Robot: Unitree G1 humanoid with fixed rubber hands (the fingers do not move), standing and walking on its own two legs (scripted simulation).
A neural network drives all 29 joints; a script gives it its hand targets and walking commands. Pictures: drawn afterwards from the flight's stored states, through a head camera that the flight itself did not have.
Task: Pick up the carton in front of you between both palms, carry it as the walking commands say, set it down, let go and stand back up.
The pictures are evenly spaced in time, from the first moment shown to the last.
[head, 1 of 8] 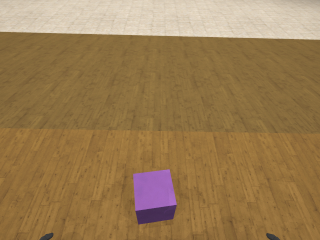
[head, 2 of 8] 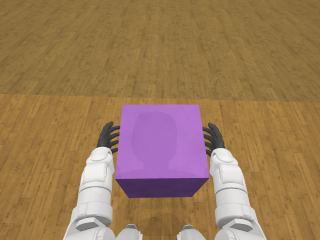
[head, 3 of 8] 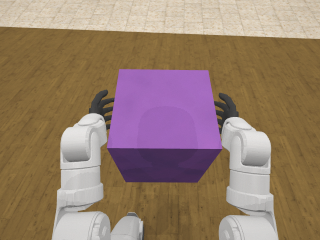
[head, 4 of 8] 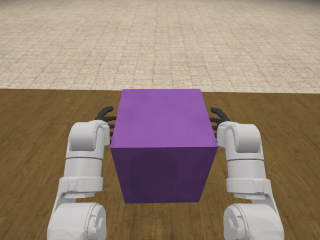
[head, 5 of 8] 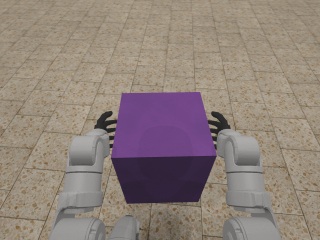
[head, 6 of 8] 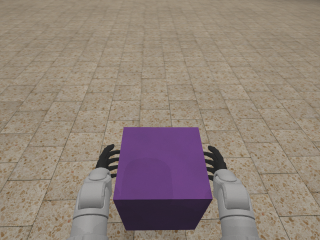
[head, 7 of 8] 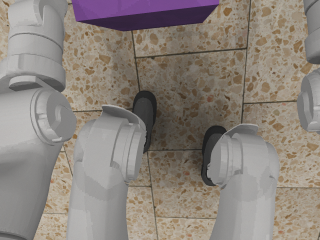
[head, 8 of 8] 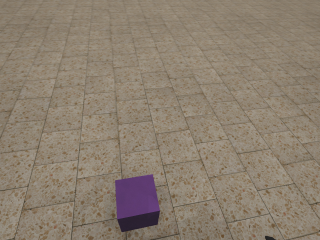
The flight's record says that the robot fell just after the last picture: no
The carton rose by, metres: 0.69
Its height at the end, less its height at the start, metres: -0.52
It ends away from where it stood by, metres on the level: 5.12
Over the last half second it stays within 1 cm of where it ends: yes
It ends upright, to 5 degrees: yes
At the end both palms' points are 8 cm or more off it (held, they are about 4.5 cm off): yes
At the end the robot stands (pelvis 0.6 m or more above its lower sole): yes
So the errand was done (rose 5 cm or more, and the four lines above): yes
